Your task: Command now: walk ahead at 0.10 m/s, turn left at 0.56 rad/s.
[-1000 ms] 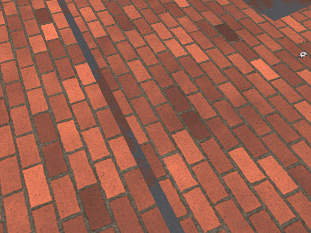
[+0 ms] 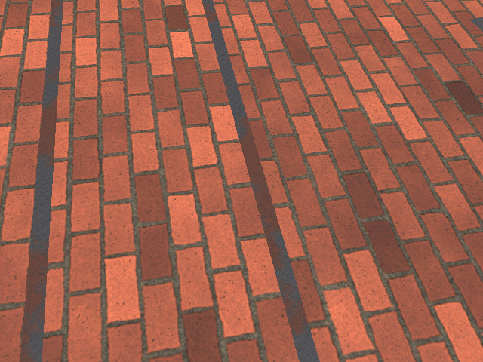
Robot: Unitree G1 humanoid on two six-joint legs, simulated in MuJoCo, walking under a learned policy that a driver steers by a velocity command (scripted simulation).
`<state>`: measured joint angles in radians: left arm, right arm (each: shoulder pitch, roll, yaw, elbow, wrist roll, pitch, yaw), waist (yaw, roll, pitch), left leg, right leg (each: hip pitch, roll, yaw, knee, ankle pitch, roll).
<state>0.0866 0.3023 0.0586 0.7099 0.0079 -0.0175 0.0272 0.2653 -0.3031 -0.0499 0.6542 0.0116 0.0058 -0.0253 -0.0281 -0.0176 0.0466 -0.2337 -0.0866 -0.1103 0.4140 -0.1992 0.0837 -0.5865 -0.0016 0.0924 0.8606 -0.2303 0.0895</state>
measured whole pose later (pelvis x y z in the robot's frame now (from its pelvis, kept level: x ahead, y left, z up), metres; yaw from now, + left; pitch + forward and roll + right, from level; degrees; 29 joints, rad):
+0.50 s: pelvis +0.18 -0.02 +0.00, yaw +9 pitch +2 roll -1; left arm 0.40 0.26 0.05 0.83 -0.02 -0.07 0.00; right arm 0.15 -0.30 -0.04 0.63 0.01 -0.06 0.02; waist 0.09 0.04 0.02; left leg -0.57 0.05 -0.05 0.74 -0.20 -0.03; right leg -0.07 0.03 0.05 0.28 -0.25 -0.02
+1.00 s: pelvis +0.43 +0.06 -0.01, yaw -6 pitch +1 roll +3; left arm 0.12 0.30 0.05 0.68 -0.02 -0.03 -0.03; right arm 0.35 -0.29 -0.08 0.80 0.00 -0.09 0.00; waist -0.08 -0.04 0.04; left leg 0.04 -0.03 0.19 0.22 -0.27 0.02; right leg -0.68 -0.09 0.04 0.77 0.00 0.00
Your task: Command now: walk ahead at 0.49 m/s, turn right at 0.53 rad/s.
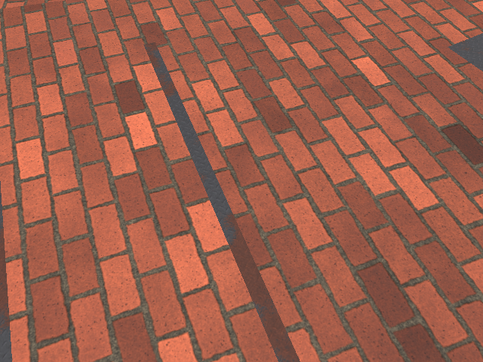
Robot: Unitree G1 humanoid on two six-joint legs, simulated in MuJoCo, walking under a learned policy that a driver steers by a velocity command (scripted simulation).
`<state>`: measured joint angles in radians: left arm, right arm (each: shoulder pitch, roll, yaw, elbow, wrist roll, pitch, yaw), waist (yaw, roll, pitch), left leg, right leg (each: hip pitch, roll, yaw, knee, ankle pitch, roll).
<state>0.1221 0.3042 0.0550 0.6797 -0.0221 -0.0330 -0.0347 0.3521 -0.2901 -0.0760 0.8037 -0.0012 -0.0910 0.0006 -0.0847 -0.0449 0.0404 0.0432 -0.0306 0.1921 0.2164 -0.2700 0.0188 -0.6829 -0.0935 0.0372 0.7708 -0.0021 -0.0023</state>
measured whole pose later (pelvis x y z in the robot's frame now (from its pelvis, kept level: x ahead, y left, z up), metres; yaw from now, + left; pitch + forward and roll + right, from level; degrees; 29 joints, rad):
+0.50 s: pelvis +0.29 -0.06 +0.00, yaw -6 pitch +0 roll -2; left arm 0.28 0.27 0.04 0.76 0.01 -0.09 -0.02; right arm 0.18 -0.30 -0.04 0.74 0.02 -0.07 0.01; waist 0.04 0.05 0.04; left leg -0.70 0.13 -0.06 0.76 0.07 -0.03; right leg -0.02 0.10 -0.05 0.23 -0.22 -0.09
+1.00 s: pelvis +0.59 -0.02 +0.01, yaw +10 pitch +2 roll +0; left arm 0.09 0.30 0.03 0.67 0.01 -0.09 0.00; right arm 0.32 -0.29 -0.06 0.70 0.02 -0.04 0.00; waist -0.05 -0.03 0.04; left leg -0.18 -0.11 -0.12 0.35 -0.20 0.08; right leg -0.65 -0.08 0.11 0.74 -0.08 0.08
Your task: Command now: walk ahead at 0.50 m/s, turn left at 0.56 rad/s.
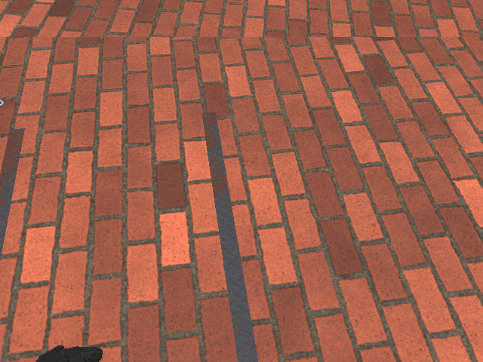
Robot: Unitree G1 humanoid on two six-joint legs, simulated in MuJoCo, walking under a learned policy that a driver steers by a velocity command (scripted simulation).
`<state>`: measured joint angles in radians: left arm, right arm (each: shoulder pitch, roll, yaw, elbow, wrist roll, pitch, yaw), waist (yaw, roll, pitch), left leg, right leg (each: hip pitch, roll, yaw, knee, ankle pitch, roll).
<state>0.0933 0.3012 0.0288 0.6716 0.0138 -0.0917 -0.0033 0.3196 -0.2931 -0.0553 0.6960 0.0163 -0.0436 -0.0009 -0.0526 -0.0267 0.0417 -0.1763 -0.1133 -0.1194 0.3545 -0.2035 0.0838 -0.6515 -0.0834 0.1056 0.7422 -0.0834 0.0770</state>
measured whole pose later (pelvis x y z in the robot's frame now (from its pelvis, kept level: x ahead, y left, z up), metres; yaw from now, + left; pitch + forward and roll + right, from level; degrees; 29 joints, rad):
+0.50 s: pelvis +0.26 -0.04 +0.00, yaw +17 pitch +1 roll -2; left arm 0.33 0.28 0.06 0.82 0.00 -0.08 0.00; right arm 0.14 -0.30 -0.06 0.62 0.01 -0.02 0.02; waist 0.08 0.05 0.05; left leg -0.66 0.08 -0.06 0.81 -0.10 -0.02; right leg -0.06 0.01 -0.13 0.28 -0.24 -0.02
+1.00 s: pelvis +0.39 +0.02 -0.01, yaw +20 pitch -1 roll +1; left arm 0.20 0.26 0.02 0.87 0.02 0.02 0.03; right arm 0.14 -0.23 -0.03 0.77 -0.02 0.00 0.00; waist 0.00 0.00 0.02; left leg -0.33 -0.05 0.01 0.51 -0.17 0.03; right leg -0.29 -0.06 0.02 0.58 -0.29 0.03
